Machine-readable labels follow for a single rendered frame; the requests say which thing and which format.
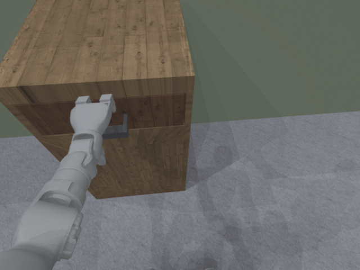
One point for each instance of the left robot hand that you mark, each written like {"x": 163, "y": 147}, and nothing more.
{"x": 93, "y": 116}

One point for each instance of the robot left upper arm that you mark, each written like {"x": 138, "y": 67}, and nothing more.
{"x": 48, "y": 234}

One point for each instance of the drawer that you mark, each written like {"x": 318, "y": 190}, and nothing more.
{"x": 51, "y": 118}

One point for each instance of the handle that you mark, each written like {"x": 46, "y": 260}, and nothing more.
{"x": 117, "y": 131}

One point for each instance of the cabinet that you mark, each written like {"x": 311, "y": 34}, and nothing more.
{"x": 66, "y": 49}

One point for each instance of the left robot forearm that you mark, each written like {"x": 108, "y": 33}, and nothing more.
{"x": 71, "y": 180}

